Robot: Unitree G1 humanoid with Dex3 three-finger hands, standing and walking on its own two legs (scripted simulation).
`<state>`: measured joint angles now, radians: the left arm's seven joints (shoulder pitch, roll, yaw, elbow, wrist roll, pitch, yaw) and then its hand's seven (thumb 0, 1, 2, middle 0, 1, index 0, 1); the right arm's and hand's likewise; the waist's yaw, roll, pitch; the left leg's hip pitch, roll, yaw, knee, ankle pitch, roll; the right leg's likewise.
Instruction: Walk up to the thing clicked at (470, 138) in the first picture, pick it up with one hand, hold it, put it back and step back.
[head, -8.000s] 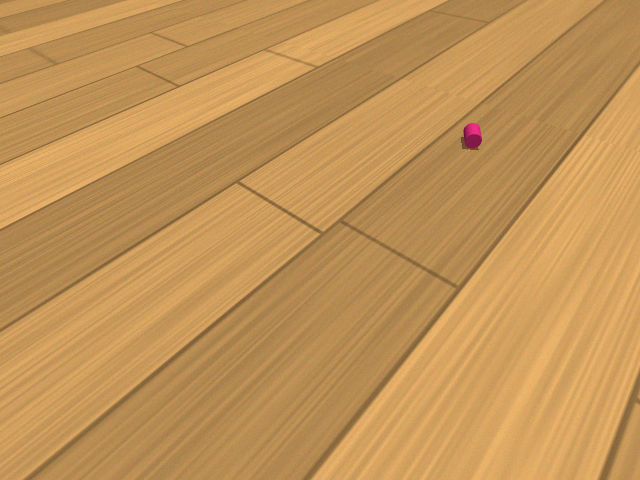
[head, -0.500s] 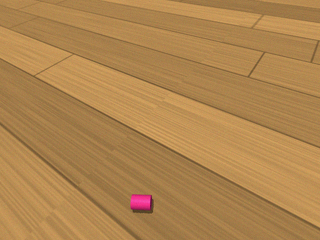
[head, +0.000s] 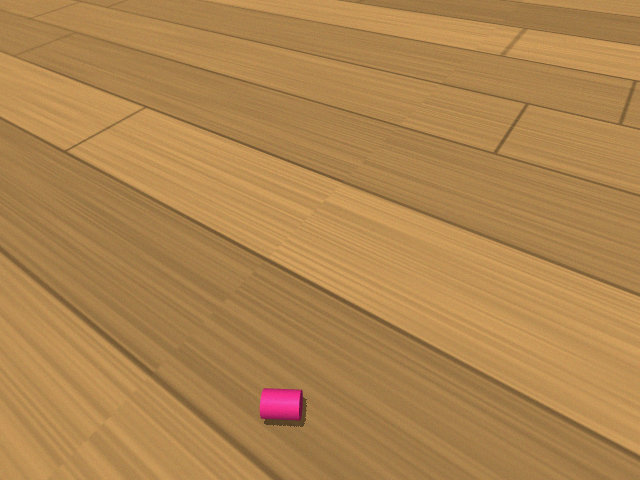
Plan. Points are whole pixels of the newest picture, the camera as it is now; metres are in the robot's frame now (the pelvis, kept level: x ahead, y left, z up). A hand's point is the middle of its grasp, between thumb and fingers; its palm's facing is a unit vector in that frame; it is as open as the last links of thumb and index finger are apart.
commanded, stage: stand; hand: left
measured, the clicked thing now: (281, 404) +0.50 +0.22 -0.74
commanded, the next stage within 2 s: walk up in 1.54 s
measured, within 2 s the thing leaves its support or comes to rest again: neither
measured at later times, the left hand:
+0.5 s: hand out of the picture +0.08 +0.25 -0.15, palm faces -0.02 -0.94 -0.35, open 7.4 cm
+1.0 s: hand out of the picture +0.08 +0.25 -0.16, palm faces -0.02 -0.94 -0.35, open 7.4 cm
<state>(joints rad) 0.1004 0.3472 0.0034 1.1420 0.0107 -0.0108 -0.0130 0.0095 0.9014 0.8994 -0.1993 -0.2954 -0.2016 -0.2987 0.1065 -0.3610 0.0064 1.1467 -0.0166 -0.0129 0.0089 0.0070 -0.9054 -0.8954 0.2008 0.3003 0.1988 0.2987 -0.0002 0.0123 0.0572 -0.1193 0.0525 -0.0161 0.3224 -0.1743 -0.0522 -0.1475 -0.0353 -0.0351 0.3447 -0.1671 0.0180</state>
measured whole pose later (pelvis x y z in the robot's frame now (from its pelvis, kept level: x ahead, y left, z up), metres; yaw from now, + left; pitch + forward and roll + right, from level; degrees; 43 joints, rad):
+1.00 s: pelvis +0.01 +0.00 +0.00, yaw +0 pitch -1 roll +0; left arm 0.11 0.35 0.00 1.14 0.01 -0.01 -0.01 0.01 0.90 0.90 -0.20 -0.30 -0.20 -0.30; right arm 0.11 -0.36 0.01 1.14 -0.02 -0.01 0.00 0.01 -0.91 -0.90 0.20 0.30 0.20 0.30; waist 0.00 0.01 0.05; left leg -0.11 0.05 -0.02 0.32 -0.19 -0.05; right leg -0.13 -0.03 -0.04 0.34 -0.18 0.02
